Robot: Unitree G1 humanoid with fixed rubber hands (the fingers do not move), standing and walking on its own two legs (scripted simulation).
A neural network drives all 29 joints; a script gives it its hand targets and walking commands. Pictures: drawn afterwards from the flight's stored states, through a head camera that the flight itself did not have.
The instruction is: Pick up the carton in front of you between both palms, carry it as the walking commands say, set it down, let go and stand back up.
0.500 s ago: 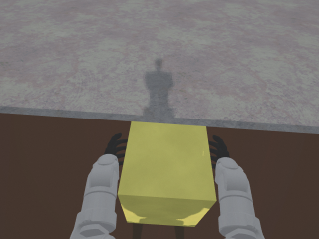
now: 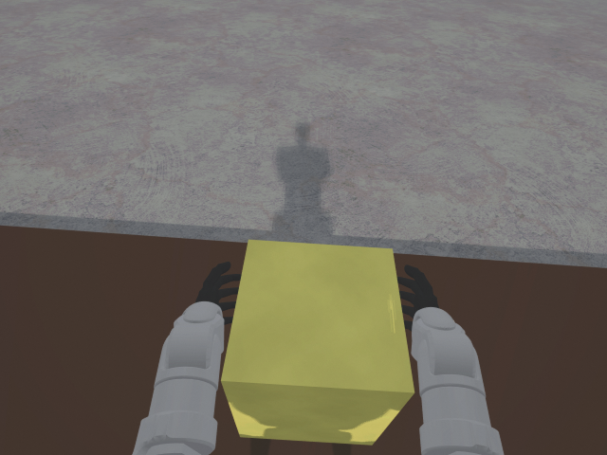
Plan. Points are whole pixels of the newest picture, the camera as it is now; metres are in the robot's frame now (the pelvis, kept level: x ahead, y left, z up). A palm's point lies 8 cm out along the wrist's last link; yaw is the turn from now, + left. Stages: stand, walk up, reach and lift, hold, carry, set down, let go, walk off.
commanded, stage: hold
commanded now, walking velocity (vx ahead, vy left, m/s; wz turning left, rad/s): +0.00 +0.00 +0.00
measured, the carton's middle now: (313, 347) +0.28 +0.00 -0.04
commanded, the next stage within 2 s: carry in 0.80 s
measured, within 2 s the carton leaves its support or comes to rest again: neither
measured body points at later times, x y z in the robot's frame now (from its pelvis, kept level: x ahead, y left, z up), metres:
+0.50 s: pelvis -0.01 +0.00 +0.00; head -0.06 +0.00 +0.45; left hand +0.29 +0.15 +0.04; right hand +0.29 -0.15 +0.04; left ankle +0.01 +0.13 -0.75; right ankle +0.01 -0.13 -0.75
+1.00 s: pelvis +0.02 +0.00 -0.01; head -0.02 -0.01 +0.44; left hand +0.32 +0.15 +0.06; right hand +0.32 -0.16 +0.06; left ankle +0.01 +0.13 -0.75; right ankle +0.01 -0.13 -0.75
